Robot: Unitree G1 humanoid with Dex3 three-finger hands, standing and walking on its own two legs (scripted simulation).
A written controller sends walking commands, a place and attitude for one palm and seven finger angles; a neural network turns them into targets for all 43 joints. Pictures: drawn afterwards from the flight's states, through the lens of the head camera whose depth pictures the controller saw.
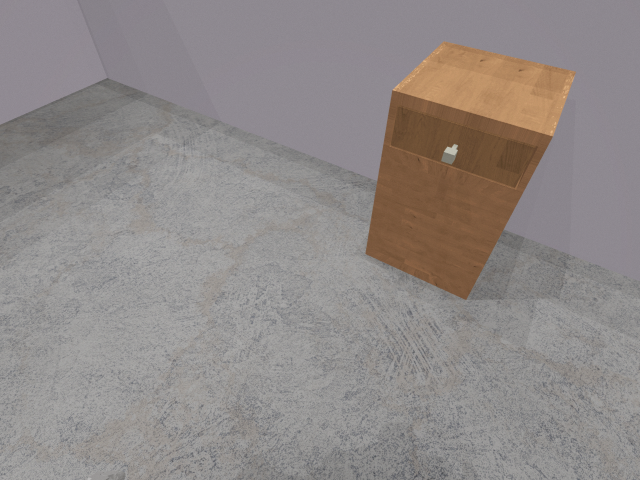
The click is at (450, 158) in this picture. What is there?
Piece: drawer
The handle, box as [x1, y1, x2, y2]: [441, 144, 457, 164]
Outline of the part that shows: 457,145 454,144 451,148 447,147 443,153 441,160 451,164 457,151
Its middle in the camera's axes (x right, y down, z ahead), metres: +0.37 -0.24 +1.10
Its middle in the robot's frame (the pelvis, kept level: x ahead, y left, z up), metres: +0.99 -0.33 -0.15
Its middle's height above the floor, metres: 0.62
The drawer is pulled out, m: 0.00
